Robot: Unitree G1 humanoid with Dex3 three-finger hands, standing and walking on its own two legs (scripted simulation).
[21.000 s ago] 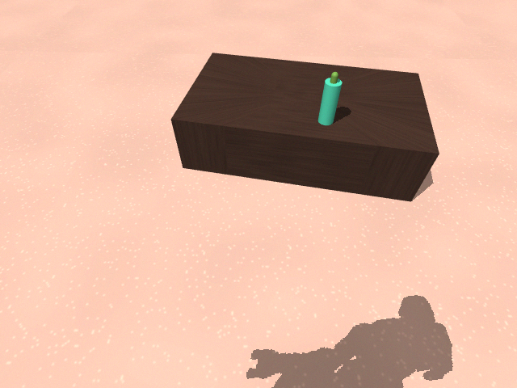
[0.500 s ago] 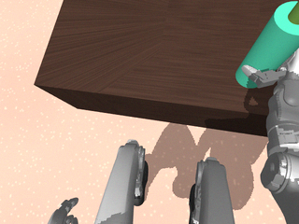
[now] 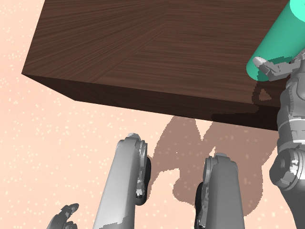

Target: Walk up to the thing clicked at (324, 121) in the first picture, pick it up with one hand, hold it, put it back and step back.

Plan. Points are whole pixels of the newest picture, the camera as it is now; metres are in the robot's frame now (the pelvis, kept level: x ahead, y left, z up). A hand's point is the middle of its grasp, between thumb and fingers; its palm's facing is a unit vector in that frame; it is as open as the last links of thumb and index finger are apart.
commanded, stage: lower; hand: right
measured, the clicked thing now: (287, 37) +0.55 -0.18 +0.01
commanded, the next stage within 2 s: loosen in 0.26 s
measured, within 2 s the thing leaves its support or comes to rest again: rests again in 1.34 s
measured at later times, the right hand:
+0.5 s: hand (276, 52) +0.55 -0.19 -0.05, palm faces +0.19 +0.98 -0.04, open 10.6 cm
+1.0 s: hand (287, 39) +0.56 -0.19 -0.02, palm faces +0.19 +0.98 -0.02, open 12.4 cm
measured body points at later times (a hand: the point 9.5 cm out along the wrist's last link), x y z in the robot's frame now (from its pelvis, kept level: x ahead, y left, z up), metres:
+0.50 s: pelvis -0.01 +0.00 -0.04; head +0.24 -0.03 +0.34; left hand +0.02 +0.29 -0.15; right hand +0.54 -0.24 -0.05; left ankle +0.11 +0.15 -0.43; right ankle +0.05 -0.12 -0.43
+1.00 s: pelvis -0.02 +0.00 -0.04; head +0.22 -0.03 +0.34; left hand +0.02 +0.29 -0.15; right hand +0.55 -0.25 -0.02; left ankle +0.11 +0.15 -0.43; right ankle +0.05 -0.12 -0.43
